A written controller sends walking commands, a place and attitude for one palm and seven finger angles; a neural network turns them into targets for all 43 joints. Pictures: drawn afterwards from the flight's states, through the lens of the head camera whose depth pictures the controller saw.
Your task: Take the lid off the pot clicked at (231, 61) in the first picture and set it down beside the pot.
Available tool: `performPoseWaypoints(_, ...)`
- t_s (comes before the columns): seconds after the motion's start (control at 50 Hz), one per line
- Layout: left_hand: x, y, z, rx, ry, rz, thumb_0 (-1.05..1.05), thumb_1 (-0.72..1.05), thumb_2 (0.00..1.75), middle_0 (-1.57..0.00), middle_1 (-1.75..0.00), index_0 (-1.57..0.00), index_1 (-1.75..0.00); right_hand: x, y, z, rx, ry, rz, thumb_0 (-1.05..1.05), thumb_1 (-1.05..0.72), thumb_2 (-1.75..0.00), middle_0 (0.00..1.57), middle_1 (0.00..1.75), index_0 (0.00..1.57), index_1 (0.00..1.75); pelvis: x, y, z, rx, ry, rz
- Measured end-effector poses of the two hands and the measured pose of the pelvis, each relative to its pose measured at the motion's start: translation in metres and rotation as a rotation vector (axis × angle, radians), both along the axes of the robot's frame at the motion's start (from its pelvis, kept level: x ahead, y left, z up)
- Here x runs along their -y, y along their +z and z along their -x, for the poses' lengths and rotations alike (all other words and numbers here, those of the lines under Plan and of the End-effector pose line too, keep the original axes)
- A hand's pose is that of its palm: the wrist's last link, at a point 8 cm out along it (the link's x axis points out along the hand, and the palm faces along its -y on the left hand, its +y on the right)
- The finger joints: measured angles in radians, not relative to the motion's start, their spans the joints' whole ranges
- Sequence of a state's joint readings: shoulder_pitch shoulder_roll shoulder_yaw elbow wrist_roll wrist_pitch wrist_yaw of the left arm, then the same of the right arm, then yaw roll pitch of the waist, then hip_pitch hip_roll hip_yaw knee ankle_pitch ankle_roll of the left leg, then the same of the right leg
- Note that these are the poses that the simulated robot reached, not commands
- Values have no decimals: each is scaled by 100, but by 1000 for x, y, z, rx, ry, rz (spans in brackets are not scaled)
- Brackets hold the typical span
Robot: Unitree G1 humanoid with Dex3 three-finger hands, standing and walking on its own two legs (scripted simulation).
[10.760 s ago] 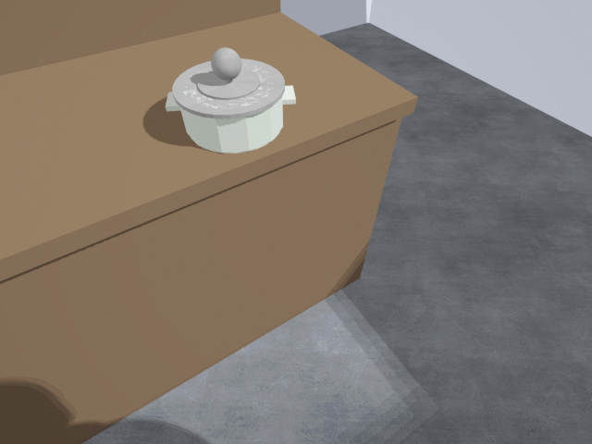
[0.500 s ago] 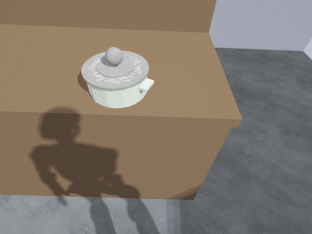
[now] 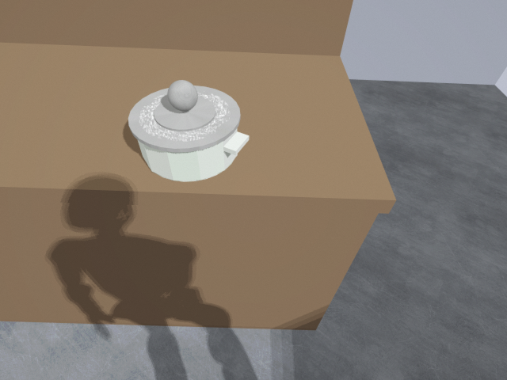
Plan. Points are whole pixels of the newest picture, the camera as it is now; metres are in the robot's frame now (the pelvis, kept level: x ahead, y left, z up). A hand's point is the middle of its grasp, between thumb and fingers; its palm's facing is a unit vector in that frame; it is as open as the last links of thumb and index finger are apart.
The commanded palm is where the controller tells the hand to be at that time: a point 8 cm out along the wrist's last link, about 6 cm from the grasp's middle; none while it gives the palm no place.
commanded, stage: shuffle to correct the standing spot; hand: left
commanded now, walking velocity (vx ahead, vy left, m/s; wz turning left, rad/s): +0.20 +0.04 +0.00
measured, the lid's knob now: (182, 95) +0.54 +0.17 +0.18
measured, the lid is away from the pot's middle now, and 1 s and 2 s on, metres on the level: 0.00 0.00 0.00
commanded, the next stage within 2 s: come to a stop and stand still in 0.16 s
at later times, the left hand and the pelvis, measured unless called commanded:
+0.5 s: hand (172, 336) +0.23 +0.17 -0.16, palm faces +0.04 -0.97 -0.24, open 7.3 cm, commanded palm none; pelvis +0.10 -0.02 -0.01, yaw +3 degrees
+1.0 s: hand out of the picture +0.08 +0.24 -0.17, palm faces +0.07 -0.95 -0.31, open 7.4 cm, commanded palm none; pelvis +0.08 +0.03 -0.01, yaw +1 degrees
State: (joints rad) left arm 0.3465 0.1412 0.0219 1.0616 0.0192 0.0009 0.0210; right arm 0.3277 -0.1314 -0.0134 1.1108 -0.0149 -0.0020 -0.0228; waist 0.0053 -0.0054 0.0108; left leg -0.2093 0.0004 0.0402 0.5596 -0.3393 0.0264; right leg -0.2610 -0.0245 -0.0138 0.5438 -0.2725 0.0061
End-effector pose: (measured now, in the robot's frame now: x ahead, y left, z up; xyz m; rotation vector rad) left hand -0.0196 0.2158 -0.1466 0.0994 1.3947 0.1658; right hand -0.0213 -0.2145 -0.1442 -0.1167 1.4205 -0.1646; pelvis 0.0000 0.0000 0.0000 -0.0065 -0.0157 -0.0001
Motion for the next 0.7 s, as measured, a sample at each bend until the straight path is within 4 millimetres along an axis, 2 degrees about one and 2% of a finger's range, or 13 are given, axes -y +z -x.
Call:
performPoseWaypoints(0.14,-10,-11,-8,-46,26,24,0,91,89,-20,-30,-20,-30,-7,2,-18,5,-11,34,0,-91,-90,20,29,20,30,-12,-6,-27,-4,-9,-5)
performPoseWaypoints(0.2,-14,-9,-29,-64,-11,21,0,91,89,-20,-30,-20,-30,-14,5,-21,20,-37,37,0,-91,-90,20,29,20,30,-15,-4,-40,-1,-18,-5)
performPoseWaypoints(0.28,-19,1,-86,17,-34,-3,1,92,89,-20,-30,-20,-30,-24,12,-13,-44,-46,5,0,-91,-90,20,29,20,30,-11,4,-56,-8,-1,-4)
performPoseWaypoints(0.36,-21,15,-155,140,-60,-37,2,94,89,-20,-30,-20,-30,-27,14,-8,-139,-45,-33,0,-91,-90,20,29,20,30,-3,6,-73,-18,12,-4)
performPoseWaypoints(0.44,-11,19,-217,277,-88,-75,1,93,89,-20,-30,-20,-30,-16,3,-16,-205,-51,-56,0,-90,-90,21,29,20,30,11,-4,-95,-9,38,-29)
performPoseWaypoints(0.48,-5,18,-233,321,-87,-91,1,92,89,-20,-30,-20,-30,-5,-6,-28,-209,-56,-49,0,-90,-90,21,29,20,30,15,-10,-101,-1,56,-28)
performPoseWaypoints(0.52,-1,19,-239,334,-87,-96,0,92,89,-20,-30,-20,-30,7,-12,-48,-183,-53,-25,0,-90,-90,21,29,20,30,16,-11,-100,5,62,-28)
performPoseWaypoints(0.56,2,18,-235,319,-85,-95,0,92,89,-20,-30,-20,-30,19,-14,-75,-124,-45,0,0,-91,-90,21,29,20,30,16,-9,-97,7,55,-34)
performPoseWaypoints(0.64,3,11,-216,263,-86,-75,0,91,89,-20,-30,-20,-30,33,-8,-129,49,-17,41,0,-91,-90,20,29,20,30,12,-8,-88,2,35,-48)
performPoseWaypoints(0.7,-5,4,-199,233,-76,-57,0,91,89,-21,-30,-20,-30,33,2,-159,171,5,68,0,-91,-90,20,29,20,30,5,-9,-82,5,20,-53)
